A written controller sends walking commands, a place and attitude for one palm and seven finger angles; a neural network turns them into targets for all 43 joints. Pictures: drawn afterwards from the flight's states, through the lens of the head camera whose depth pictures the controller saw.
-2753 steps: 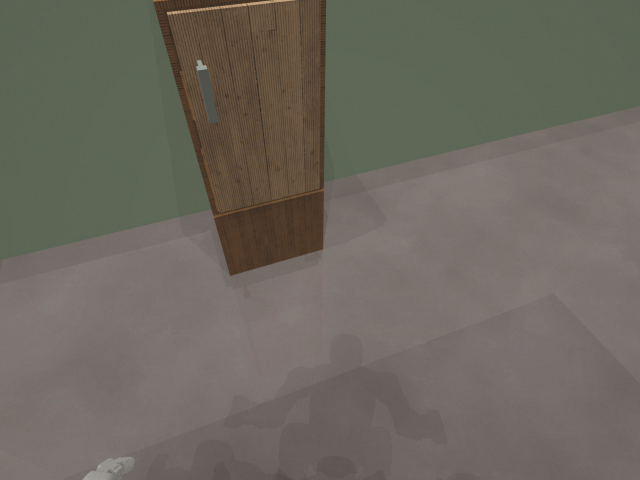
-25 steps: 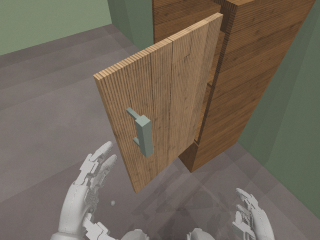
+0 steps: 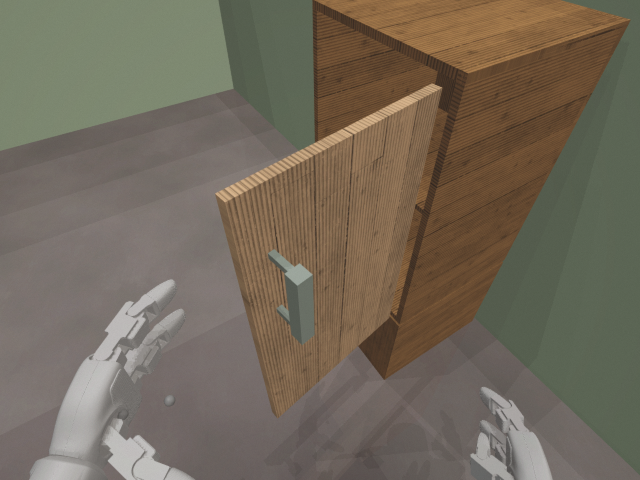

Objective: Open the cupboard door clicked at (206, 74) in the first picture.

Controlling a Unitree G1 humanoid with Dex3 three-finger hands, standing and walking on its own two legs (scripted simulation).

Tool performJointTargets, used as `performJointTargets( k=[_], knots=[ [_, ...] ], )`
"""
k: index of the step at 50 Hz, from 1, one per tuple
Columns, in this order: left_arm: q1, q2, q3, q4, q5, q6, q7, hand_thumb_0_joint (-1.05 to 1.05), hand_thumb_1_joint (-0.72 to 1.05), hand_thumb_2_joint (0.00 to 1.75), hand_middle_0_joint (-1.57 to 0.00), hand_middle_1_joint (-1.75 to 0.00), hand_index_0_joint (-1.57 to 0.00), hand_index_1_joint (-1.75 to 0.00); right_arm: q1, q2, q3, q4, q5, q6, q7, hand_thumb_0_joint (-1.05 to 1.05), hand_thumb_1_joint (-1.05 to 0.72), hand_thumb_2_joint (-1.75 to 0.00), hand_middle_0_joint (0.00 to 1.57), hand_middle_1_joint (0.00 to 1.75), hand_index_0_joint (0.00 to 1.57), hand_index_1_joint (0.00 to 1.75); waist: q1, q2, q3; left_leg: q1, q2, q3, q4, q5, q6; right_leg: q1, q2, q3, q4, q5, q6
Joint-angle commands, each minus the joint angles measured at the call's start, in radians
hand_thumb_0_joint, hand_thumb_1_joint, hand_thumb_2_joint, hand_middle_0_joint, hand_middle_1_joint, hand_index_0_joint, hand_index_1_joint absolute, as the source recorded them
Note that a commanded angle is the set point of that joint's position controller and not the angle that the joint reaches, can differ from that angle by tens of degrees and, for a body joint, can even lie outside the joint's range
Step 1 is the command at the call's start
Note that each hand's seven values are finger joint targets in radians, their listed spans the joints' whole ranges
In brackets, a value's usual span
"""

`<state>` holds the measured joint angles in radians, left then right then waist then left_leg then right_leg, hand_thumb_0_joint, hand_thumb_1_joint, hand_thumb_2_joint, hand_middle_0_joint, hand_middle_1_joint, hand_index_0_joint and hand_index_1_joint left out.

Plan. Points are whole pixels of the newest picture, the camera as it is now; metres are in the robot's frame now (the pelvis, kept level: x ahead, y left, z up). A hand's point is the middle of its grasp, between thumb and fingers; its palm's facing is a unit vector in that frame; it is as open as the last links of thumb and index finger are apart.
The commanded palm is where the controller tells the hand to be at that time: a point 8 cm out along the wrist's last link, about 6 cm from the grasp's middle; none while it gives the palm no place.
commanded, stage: draw the hand back to the body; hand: left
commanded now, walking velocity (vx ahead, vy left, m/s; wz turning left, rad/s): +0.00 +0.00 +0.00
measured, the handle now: (290, 297) +0.33 +0.07 +0.06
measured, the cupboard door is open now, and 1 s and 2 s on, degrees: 100 100 100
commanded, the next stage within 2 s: step back with the hand held close in 1.08 s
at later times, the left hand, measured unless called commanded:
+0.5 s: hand (55, 334) +0.20 +0.25 +0.18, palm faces +0.36 -0.85 -0.39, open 11.5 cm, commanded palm +0.15 +0.29 +0.20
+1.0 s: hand (32, 318) +0.21 +0.26 +0.20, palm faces +0.44 -0.81 -0.38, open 7.5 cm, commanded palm +0.16 +0.30 +0.22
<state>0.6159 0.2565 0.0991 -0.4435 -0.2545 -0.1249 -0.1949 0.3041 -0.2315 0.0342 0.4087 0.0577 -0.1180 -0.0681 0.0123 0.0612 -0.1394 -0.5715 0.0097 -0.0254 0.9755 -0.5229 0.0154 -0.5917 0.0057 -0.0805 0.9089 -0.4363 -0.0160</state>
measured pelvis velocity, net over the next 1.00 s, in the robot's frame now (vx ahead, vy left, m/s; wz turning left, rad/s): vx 0.01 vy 0.00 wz -0.02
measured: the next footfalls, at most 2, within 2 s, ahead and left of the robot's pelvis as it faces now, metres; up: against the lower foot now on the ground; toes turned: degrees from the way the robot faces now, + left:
none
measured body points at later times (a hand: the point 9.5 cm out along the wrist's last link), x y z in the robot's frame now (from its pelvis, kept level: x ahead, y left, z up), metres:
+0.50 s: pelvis +0.01 +0.02 +0.04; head -0.01 +0.00 +0.49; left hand +0.18 +0.29 +0.20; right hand +0.18 -0.20 -0.04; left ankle -0.02 +0.11 -0.69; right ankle +0.02 -0.11 -0.69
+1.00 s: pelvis +0.01 +0.00 +0.05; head -0.01 -0.02 +0.50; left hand +0.18 +0.30 +0.22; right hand +0.19 -0.22 -0.03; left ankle -0.02 +0.11 -0.69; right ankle +0.02 -0.11 -0.69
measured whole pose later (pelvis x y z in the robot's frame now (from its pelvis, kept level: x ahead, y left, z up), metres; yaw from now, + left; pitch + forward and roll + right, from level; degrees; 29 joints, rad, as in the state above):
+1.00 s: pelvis +0.01 +0.00 +0.05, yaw -1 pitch -4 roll -1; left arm 0.46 0.32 0.32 -0.39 -0.06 -0.07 0.12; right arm 0.20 -0.22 0.02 0.63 0.01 -0.11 -0.08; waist 0.07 0.07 0.03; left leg -0.09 0.00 0.02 0.45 -0.29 0.02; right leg -0.13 0.01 -0.04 0.42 -0.22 -0.01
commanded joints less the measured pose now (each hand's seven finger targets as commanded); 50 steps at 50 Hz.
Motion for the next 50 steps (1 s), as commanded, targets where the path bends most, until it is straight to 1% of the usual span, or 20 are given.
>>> performJointTargets(
  k=[1,2,3,4,5,9,12,15,18,24,27,29,31,35,38,42,46,47,48,50],
  knots=[
    [-0.058,0.262,0.152,-0.349,0.129,-0.04,0.132,0.0,-0.29,0.39,-0.16,-0.3,-0.16,-0.3,-0.082,-0.09,-0.047,-0.171,-0.021,-0.068,-0.036,0.0,-0.9,-0.9,0.2,0.3,0.2,0.3,0.059,0.005,-0.099,0.04,0.001,-0.001,-0.234,0.336,-0.005,0.191,-0.006,0.073,-0.19,0.26,-0.017],
    [-0.021,0.186,0.121,-0.328,0.15,-0.007,0.2,0.0,-0.26,0.4,-0.16,-0.3,-0.16,-0.3,-0.082,-0.072,-0.038,-0.159,-0.027,-0.068,-0.041,0.0,-0.9,-0.9,0.2,0.3,0.2,0.3,0.036,-0.002,-0.043,0.05,-0.005,0.005,-0.244,0.297,-0.005,0.169,-0.006,0.068,-0.227,0.221,-0.016],
    [0.0,0.115,0.061,-0.318,0.154,0.013,0.222,0.0,-0.22,0.42,-0.16,-0.3,-0.16,-0.3,-0.08,-0.075,-0.034,-0.159,-0.029,-0.067,-0.041,0.0,-0.9,-0.9,0.2,0.3,0.2,0.3,0.02,-0.01,-0.013,0.057,-0.004,-0.002,-0.256,0.277,-0.007,0.155,-0.009,0.06,-0.231,0.203,-0.014],
    [0.018,0.088,0.042,-0.289,0.17,0.029,0.243,0.0,-0.18,0.43,-0.16,-0.3,-0.16,-0.3,-0.069,-0.073,-0.032,-0.142,-0.029,-0.06,-0.039,0.0,-0.9,-0.9,0.2,0.3,0.2,0.3,0.015,0.011,0.013,0.07,0.003,-0.002,-0.265,0.289,-0.007,0.162,-0.01,0.052,-0.236,0.206,-0.012],
    [0.009,0.094,0.043,-0.285,0.183,0.039,0.26,0.0,-0.15,0.45,-0.16,-0.3,-0.16,-0.3,-0.075,-0.078,-0.031,-0.135,-0.029,-0.052,-0.038,0.0,-0.9,-0.9,0.2,0.3,0.2,0.3,0.016,0.012,0.027,0.086,0.007,-0.004,-0.275,0.307,-0.006,0.168,-0.009,0.047,-0.245,0.212,-0.012],
    [-0.03,0.15,0.104,-0.262,0.211,0.046,0.309,0.0,-0.01,0.51,-0.17,-0.3,-0.17,-0.3,-0.094,-0.086,-0.033,-0.111,-0.039,-0.044,-0.048,0.0,-0.9,-0.9,0.2,0.3,0.2,0.3,0.021,-0.052,0.004,0.155,0.011,0.002,-0.324,0.322,0.0,0.235,-0.015,0.045,-0.287,0.236,-0.007],
    [-0.064,0.193,0.16,-0.242,0.216,0.044,0.331,0.0,0.09,0.55,-0.17,-0.3,-0.17,-0.3,-0.124,-0.084,-0.029,-0.09,-0.04,-0.045,-0.055,0.0,-0.9,-0.9,0.2,0.3,0.2,0.3,0.033,-0.049,0.025,0.182,0.01,0.004,-0.369,0.306,0.0,0.285,-0.018,0.047,-0.326,0.222,-0.01],
    [-0.114,0.191,0.167,-0.277,0.219,0.03,0.341,0.0,0.2,0.6,-0.18,-0.3,-0.18,-0.3,-0.137,-0.081,-0.02,-0.073,-0.041,-0.058,-0.055,0.0,-0.9,-0.9,0.2,0.3,0.2,0.3,0.034,0.013,0.032,0.23,0.013,-0.006,-0.418,0.327,-0.007,0.31,-0.018,0.041,-0.344,0.219,-0.011],
    [-0.134,0.21,0.196,-0.29,0.22,0.022,0.35,0.0,0.31,0.64,-0.18,-0.3,-0.18,-0.3,-0.148,-0.084,-0.02,-0.048,-0.043,-0.075,-0.052,0.0,-0.9,-0.9,0.2,0.3,0.2,0.3,0.039,0.041,0.022,0.273,0.017,-0.011,-0.45,0.398,-0.013,0.356,-0.019,0.042,-0.364,0.26,-0.012],
    [-0.134,0.216,0.257,-0.202,0.21,0.018,0.344,0.0,0.51,0.74,-0.19,-0.3,-0.19,-0.3,-0.168,-0.093,-0.031,-0.003,-0.046,-0.076,-0.036,0.0,-0.9,-0.9,0.2,0.3,0.2,0.3,0.047,-0.02,0.076,0.315,0.031,-0.008,-0.51,0.503,-0.027,0.413,-0.01,0.037,-0.414,0.324,-0.009],
    [-0.151,0.25,0.313,-0.183,0.206,0.01,0.344,0.0,0.62,0.78,-0.19,-0.3,-0.19,-0.3,-0.187,-0.097,-0.037,0.012,-0.047,-0.074,-0.032,0.0,-0.9,-0.9,0.2,0.3,0.2,0.3,0.059,0.005,0.076,0.339,0.032,0.001,-0.536,0.525,-0.03,0.452,-0.011,0.04,-0.439,0.345,-0.012],
    [-0.177,0.256,0.334,-0.192,0.201,0.003,0.342,0.0,0.69,0.81,-0.19,-0.3,-0.19,-0.3,-0.189,-0.094,-0.038,0.02,-0.049,-0.07,-0.028,0.0,-0.9,-0.9,0.2,0.3,0.2,0.3,0.057,0.001,0.066,0.353,0.031,0.006,-0.551,0.534,-0.032,0.472,-0.012,0.042,-0.45,0.36,-0.011],
    [-0.206,0.266,0.353,-0.2,0.2,-0.005,0.342,0.0,0.76,0.84,-0.19,-0.3,-0.19,-0.3,-0.196,-0.093,-0.04,0.028,-0.048,-0.068,-0.025,0.0,-0.9,-0.9,0.2,0.3,0.2,0.3,0.057,0.033,0.067,0.368,0.031,0.008,-0.565,0.54,-0.034,0.481,-0.01,0.043,-0.464,0.36,-0.011],
    [-0.263,0.295,0.397,-0.192,0.194,-0.014,0.346,0.0,0.9,0.9,-0.2,-0.3,-0.2,-0.3,-0.208,-0.095,-0.044,0.044,-0.049,-0.068,-0.024,0.0,-0.9,-0.9,0.2,0.3,0.2,0.3,0.057,0.047,0.074,0.389,0.029,0.012,-0.589,0.515,-0.031,0.498,-0.009,0.047,-0.491,0.355,-0.011],
    [-0.216,0.219,0.328,-0.113,0.189,-0.005,0.332,0.0,0.9,0.9,-0.2,-0.3,-0.2,-0.3,-0.212,-0.097,-0.047,0.051,-0.046,-0.058,-0.018,0.0,-0.9,-0.9,0.2,0.3,0.2,0.3,0.047,0.008,0.129,0.389,0.031,0.017,-0.602,0.48,-0.021,0.482,-0.008,0.046,-0.513,0.336,-0.007],
    [-0.243,0.241,0.336,-0.121,0.191,-0.013,0.331,0.0,0.9,0.9,-0.2,-0.3,-0.2,-0.3,-0.223,-0.106,-0.054,0.053,-0.049,-0.051,-0.017,0.0,-0.9,-0.9,0.2,0.3,0.2,0.3,0.052,-0.017,0.11,0.393,0.024,0.019,-0.616,0.429,-0.01,0.508,-0.007,0.05,-0.53,0.321,-0.008],
    [-0.255,0.273,0.363,-0.177,0.196,-0.023,0.335,0.0,0.9,0.9,-0.2,-0.3,-0.2,-0.3,-0.231,-0.097,-0.054,0.055,-0.053,-0.055,-0.02,0.0,-0.9,-0.9,0.2,0.3,0.2,0.3,0.059,0.001,0.054,0.42,0.014,0.026,-0.61,0.464,-0.006,0.54,-0.008,0.059,-0.532,0.363,-0.008],
    [-0.26,0.291,0.376,-0.176,0.197,-0.021,0.338,0.0,0.9,0.9,-0.2,-0.3,-0.2,-0.3,-0.237,-0.098,-0.053,0.056,-0.053,-0.056,-0.022,0.0,-0.9,-0.9,0.2,0.3,0.2,0.3,0.062,0.024,0.058,0.418,0.012,0.029,-0.609,0.456,-0.006,0.547,-0.01,0.062,-0.536,0.359,-0.01],
    [-0.27,0.28,0.365,-0.193,0.198,-0.024,0.339,0.0,0.9,0.9,-0.2,-0.3,-0.2,-0.3,-0.239,-0.092,-0.05,0.057,-0.053,-0.06,-0.021,0.0,-0.9,-0.9,0.2,0.3,0.2,0.3,0.058,0.04,0.068,0.42,0.01,0.028,-0.613,0.456,-0.008,0.541,-0.01,0.062,-0.538,0.36,-0.01],
    [-0.258,0.279,0.369,-0.178,0.198,-0.023,0.341,0.0,0.9,0.9,-0.2,-0.3,-0.2,-0.3,-0.235,-0.089,-0.049,0.064,-0.053,-0.064,-0.022,0.0,-0.9,-0.9,0.2,0.3,0.2,0.3,0.059,0.026,0.077,0.425,0.009,0.029,-0.612,0.456,-0.008,0.535,-0.008,0.061,-0.545,0.359,-0.01]
  ],
)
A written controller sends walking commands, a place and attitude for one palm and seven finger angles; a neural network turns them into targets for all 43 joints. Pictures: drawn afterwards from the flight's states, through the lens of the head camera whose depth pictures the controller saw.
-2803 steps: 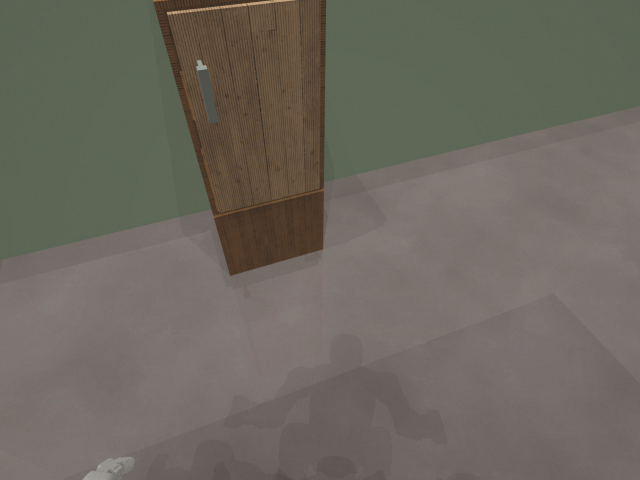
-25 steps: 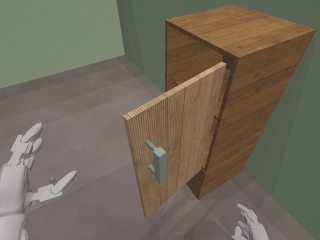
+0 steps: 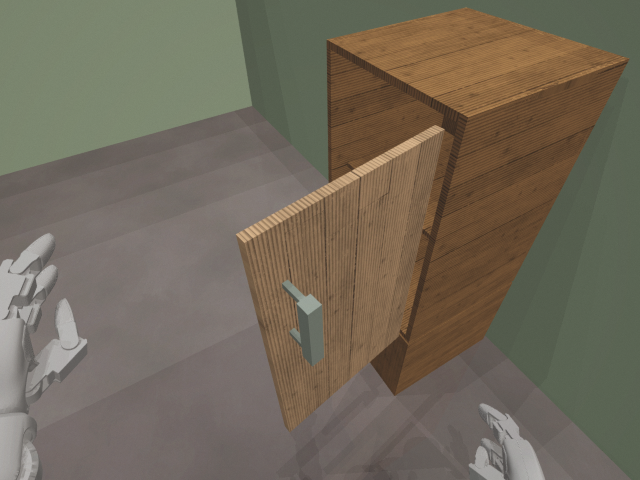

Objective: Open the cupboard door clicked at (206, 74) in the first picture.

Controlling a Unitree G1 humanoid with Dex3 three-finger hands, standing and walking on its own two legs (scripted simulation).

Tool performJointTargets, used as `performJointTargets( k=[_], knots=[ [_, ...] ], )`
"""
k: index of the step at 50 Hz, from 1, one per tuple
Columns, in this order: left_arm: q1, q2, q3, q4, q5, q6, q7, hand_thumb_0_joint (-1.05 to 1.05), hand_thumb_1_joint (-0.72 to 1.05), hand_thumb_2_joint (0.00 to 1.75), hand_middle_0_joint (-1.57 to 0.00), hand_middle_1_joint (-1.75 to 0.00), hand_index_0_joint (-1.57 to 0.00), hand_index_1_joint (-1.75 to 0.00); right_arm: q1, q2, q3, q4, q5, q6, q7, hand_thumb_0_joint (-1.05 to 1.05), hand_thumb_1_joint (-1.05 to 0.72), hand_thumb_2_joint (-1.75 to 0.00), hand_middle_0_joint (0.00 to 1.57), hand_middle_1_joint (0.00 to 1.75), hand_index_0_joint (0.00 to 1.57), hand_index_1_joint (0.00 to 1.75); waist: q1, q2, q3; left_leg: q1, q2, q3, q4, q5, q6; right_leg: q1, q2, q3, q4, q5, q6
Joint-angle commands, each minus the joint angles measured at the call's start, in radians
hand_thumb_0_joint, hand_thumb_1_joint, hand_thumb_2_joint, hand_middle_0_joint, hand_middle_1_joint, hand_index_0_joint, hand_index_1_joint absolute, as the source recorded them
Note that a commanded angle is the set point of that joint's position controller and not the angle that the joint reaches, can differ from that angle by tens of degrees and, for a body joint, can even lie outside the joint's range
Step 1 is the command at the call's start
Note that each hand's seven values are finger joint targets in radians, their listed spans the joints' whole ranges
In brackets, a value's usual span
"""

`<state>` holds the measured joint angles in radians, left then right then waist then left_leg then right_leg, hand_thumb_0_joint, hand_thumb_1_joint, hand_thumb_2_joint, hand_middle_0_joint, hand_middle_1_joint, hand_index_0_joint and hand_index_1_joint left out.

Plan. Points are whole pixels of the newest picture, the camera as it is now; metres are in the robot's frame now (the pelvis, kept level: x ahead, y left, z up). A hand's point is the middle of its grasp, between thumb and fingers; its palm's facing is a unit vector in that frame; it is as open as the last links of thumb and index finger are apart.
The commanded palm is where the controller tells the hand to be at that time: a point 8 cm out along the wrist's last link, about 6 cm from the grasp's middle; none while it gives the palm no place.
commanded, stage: draw the hand back to the body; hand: left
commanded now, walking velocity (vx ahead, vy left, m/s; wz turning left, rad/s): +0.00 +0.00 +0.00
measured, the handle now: (301, 322) +0.32 +0.07 +0.01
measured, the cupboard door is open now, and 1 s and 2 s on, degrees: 100 100 100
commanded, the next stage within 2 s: step back with the hand held close in 0.08 s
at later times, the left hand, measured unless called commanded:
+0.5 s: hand (97, 341) +0.20 +0.25 +0.15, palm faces +0.32 -0.80 -0.51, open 7.4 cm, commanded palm +0.13 +0.30 +0.17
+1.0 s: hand out of the picture +0.09 +0.28 +0.16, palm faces +0.49 -0.76 -0.43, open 7.4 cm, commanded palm +0.02 +0.32 +0.17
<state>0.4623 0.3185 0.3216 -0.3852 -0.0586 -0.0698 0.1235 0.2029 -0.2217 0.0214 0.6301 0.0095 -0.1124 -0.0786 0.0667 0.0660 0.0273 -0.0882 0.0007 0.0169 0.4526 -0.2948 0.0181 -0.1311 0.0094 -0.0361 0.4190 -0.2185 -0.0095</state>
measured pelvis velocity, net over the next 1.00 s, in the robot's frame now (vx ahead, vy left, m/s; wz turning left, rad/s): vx -0.11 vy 0.01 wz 0.02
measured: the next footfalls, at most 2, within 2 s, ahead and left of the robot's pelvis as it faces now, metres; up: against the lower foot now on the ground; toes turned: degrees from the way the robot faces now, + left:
right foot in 1.26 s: -0.17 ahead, -0.10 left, +0.00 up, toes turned +5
left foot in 1.50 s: -0.24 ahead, +0.09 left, +0.00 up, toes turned +1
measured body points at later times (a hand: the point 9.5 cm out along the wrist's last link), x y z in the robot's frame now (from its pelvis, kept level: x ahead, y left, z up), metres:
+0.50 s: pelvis -0.02 +0.00 +0.00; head +0.00 -0.02 +0.45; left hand +0.17 +0.29 +0.18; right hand +0.16 -0.25 -0.08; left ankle -0.03 +0.10 -0.74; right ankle +0.01 -0.11 -0.74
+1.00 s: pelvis -0.11 +0.01 -0.02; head -0.10 +0.02 +0.42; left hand +0.06 +0.31 +0.18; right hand +0.05 -0.22 -0.10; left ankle -0.03 +0.11 -0.74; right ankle +0.01 -0.11 -0.74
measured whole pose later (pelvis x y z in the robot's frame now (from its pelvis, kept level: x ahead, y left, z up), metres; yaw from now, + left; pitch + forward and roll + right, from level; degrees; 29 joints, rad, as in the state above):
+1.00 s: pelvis -0.11 +0.01 -0.02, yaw +1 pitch -3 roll +0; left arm 0.46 0.35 0.43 -0.49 0.02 -0.22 0.16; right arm 0.24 -0.21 0.01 0.57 0.00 -0.06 -0.07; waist 0.00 -0.01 0.06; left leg -0.43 -0.02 0.04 0.72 -0.37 0.06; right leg -0.43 0.00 0.01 0.61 -0.15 0.01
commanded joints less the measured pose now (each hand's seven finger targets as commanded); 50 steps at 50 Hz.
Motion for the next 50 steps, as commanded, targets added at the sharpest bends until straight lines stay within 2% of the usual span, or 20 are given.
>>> performJointTargets(
  k=[1,3,7,9,10,11,12,14,16,17,21,23,30,33,37,40,42,46,48,50],
  knots=[
    [-0.107,0.215,0.143,-0.237,0.003,-0.078,0.022,0.0,0.9,0.9,-0.2,-0.3,-0.2,-0.3,-0.137,-0.099,-0.037,-0.157,-0.005,-0.071,-0.012,0.0,-0.9,-0.9,0.2,0.3,0.2,0.3,0.004,0.03,-0.084,-0.054,0.018,-0.009,-0.09,0.227,-0.01,0.07,-0.011,0.018,-0.06,0.14,-0.016],
    [-0.101,0.202,0.132,-0.222,0.002,-0.077,0.021,0.0,0.9,0.9,-0.2,-0.3,-0.2,-0.3,-0.136,-0.097,-0.036,-0.153,-0.005,-0.073,-0.011,0.0,-0.9,-0.9,0.2,0.3,0.2,0.3,0.0,0.033,-0.063,-0.057,0.019,-0.01,-0.092,0.23,-0.01,0.066,-0.013,0.017,-0.063,0.145,-0.016],
    [-0.08,0.188,0.127,-0.153,-0.004,-0.07,0.014,0.0,0.9,0.9,-0.2,-0.3,-0.2,-0.3,-0.138,-0.1,-0.042,-0.147,-0.003,-0.065,-0.01,0.0,-0.9,-0.9,0.2,0.3,0.2,0.3,0.001,-0.032,-0.045,-0.054,0.02,0.0,-0.09,0.227,-0.001,0.062,-0.012,0.022,-0.079,0.147,-0.011],
    [-0.081,0.191,0.129,-0.152,-0.006,-0.072,0.011,0.0,0.9,0.9,-0.2,-0.3,-0.2,-0.3,-0.137,-0.102,-0.044,-0.148,-0.004,-0.061,-0.008,0.0,-0.9,-0.9,0.2,0.3,0.2,0.3,0.001,-0.043,-0.052,-0.046,0.02,0.004,-0.088,0.226,0.003,0.059,-0.012,0.026,-0.083,0.149,-0.007],
    [-0.161,0.202,0.12,-0.247,-0.004,-0.086,0.01,0.0,0.9,0.9,-0.2,-0.3,-0.2,-0.3,-0.149,-0.103,-0.043,-0.157,-0.005,-0.067,-0.006,0.0,-0.9,-0.9,0.2,0.3,0.2,0.3,-0.001,-0.016,-0.092,-0.03,0.015,0.002,-0.086,0.229,0.004,0.075,-0.016,0.03,-0.083,0.156,-0.006],
    [-0.216,0.322,0.253,-0.244,0.004,-0.126,0.017,0.0,0.9,0.9,-0.2,-0.3,-0.2,-0.3,-0.123,-0.123,-0.043,-0.184,0.007,-0.049,-0.008,0.0,-0.9,-0.9,0.2,0.3,0.2,0.3,-0.047,-0.055,-0.011,-0.084,0.029,-0.003,-0.044,0.149,0.02,-0.043,-0.06,0.156,-0.143,0.221,-0.012],
    [-0.216,0.314,0.243,-0.218,0.013,-0.145,0.013,0.0,0.9,0.9,-0.2,-0.3,-0.2,-0.3,-0.117,-0.112,-0.043,-0.168,0.001,-0.033,-0.009,0.0,-0.9,-0.9,0.2,0.3,0.2,0.3,-0.049,-0.065,-0.027,-0.092,0.02,-0.022,-0.027,0.123,0.018,-0.03,-0.089,0.161,-0.148,0.241,-0.02],
    [-0.058,0.226,0.174,-0.156,0.016,-0.137,0.003,0.0,0.9,0.9,-0.2,-0.3,-0.2,-0.3,-0.123,-0.122,-0.053,-0.171,-0.006,-0.011,-0.003,0.0,-0.9,-0.9,0.2,0.3,0.2,0.3,-0.054,-0.096,-0.067,-0.067,0.025,-0.011,-0.014,0.172,0.012,-0.03,-0.1,0.156,-0.132,0.313,-0.02],
    [-0.01,0.214,0.164,-0.163,0.016,-0.141,0.003,0.0,0.9,0.9,-0.2,-0.3,-0.2,-0.3,-0.122,-0.127,-0.059,-0.181,-0.006,0.007,0.0,0.0,-0.9,-0.9,0.2,0.3,0.2,0.3,-0.058,-0.07,-0.118,-0.066,0.034,-0.004,-0.022,0.222,0.009,-0.003,-0.1,0.138,-0.098,0.372,-0.013],
    [0.008,0.214,0.164,-0.184,0.016,-0.145,0.005,0.0,0.9,0.9,-0.2,-0.3,-0.2,-0.3,-0.128,-0.131,-0.062,-0.188,-0.005,0.014,-0.002,0.0,-0.9,-0.9,0.2,0.3,0.2,0.3,-0.055,-0.014,-0.148,-0.07,0.04,-0.01,-0.032,0.275,0.007,0.029,-0.099,0.121,-0.069,0.424,-0.014],
    [0.073,0.259,0.211,-0.245,0.014,-0.141,0.019,0.0,0.9,0.9,-0.2,-0.3,-0.2,-0.3,-0.128,-0.128,-0.073,-0.223,0.001,0.051,-0.005,0.0,-0.9,-0.9,0.2,0.3,0.2,0.3,-0.056,-0.078,-0.232,-0.088,0.06,-0.009,-0.021,0.394,-0.001,0.075,-0.086,0.107,-0.002,0.545,-0.004],
    [0.091,0.28,0.238,-0.274,0.014,-0.143,0.028,0.0,0.9,0.9,-0.2,-0.3,-0.2,-0.3,-0.133,-0.119,-0.076,-0.237,0.004,0.062,-0.009,0.0,-0.9,-0.9,0.2,0.3,0.2,0.3,-0.053,-0.066,-0.245,-0.114,0.061,-0.016,-0.023,0.409,-0.004,0.091,-0.086,0.103,0.024,0.553,-0.005],
    [0.118,0.274,0.242,-0.3,0.021,-0.155,0.043,0.0,0.9,0.9,-0.2,-0.3,-0.2,-0.3,-0.12,-0.126,-0.082,-0.252,0.005,0.072,-0.015,0.0,-0.9,-0.9,0.2,0.3,0.2,0.3,-0.058,-0.003,-0.183,-0.247,0.082,-0.034,-0.061,0.251,0.015,0.059,-0.058,0.104,0.064,0.402,0.01],
    [0.095,0.262,0.234,-0.313,0.032,-0.164,0.047,0.0,0.9,0.9,-0.2,-0.3,-0.2,-0.3,-0.11,-0.138,-0.081,-0.257,0.003,0.058,-0.016,0.0,-0.9,-0.9,0.2,0.3,0.2,0.3,-0.056,0.03,-0.132,-0.399,0.108,-0.074,-0.122,0.062,0.04,0.101,-0.03,0.098,0.111,0.26,0.018],
    [0.057,0.248,0.237,-0.288,0.056,-0.181,0.05,0.0,0.9,0.9,-0.2,-0.3,-0.2,-0.3,-0.098,-0.147,-0.081,-0.259,0.001,0.036,-0.017,0.0,-0.9,-0.9,0.2,0.3,0.2,0.3,-0.058,0.057,-0.063,-0.666,0.146,-0.132,-0.198,-0.306,0.085,0.195,-0.008,0.089,0.214,0.146,0.028],
    [-0.005,0.233,0.227,-0.282,0.073,-0.193,0.05,0.0,0.9,0.9,-0.2,-0.3,-0.2,-0.3,-0.075,-0.151,-0.083,-0.253,-0.003,0.017,-0.018,0.0,-0.9,-0.9,0.2,0.3,0.2,0.3,-0.067,0.034,-0.027,-0.747,0.154,-0.136,-0.168,-0.424,0.1,0.178,-0.008,0.111,0.242,0.074,0.027],
    [-0.051,0.238,0.225,-0.298,0.082,-0.202,0.051,0.0,0.9,0.9,-0.2,-0.3,-0.2,-0.3,-0.07,-0.152,-0.084,-0.249,-0.006,0.008,-0.019,0.0,-0.9,-0.9,0.2,0.3,0.2,0.3,-0.071,-0.004,-0.029,-0.75,0.132,-0.135,-0.118,-0.457,0.098,0.142,-0.028,0.149,0.208,-0.003,0.018],
    [-0.093,0.248,0.227,-0.314,0.08,-0.215,0.055,0.0,0.9,0.9,-0.2,-0.3,-0.2,-0.3,-0.057,-0.144,-0.08,-0.235,-0.012,-0.014,-0.013,0.0,-0.9,-0.9,0.2,0.3,0.2,0.3,-0.08,-0.075,-0.006,-0.633,0.073,-0.107,0.005,-0.455,0.075,-0.068,-0.071,0.234,0.07,-0.218,-0.01],
    [-0.079,0.258,0.23,-0.34,0.069,-0.223,0.059,0.0,0.9,0.9,-0.2,-0.3,-0.2,-0.3,-0.058,-0.132,-0.075,-0.228,-0.012,-0.018,-0.011,0.0,-0.9,-0.9,0.2,0.3,0.2,0.3,-0.082,-0.084,-0.03,-0.519,0.048,-0.101,0.047,-0.387,0.055,-0.165,-0.09,0.245,0.023,-0.249,-0.025],
    [-0.048,0.27,0.246,-0.362,0.062,-0.234,0.063,0.0,0.9,0.9,-0.2,-0.3,-0.2,-0.3,-0.057,-0.132,-0.072,-0.222,-0.013,-0.021,-0.01,0.0,-0.9,-0.9,0.2,0.3,0.2,0.3,-0.083,-0.033,-0.051,-0.493,0.06,-0.124,0.019,-0.386,0.056,-0.189,-0.074,0.217,0.057,-0.235,-0.019]
  ],
)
